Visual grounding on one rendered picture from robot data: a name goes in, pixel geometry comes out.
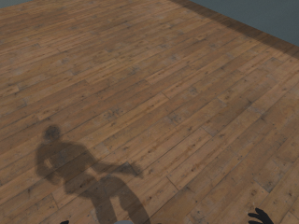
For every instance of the robot right hand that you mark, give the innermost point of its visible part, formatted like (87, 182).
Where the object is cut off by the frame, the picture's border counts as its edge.
(265, 219)

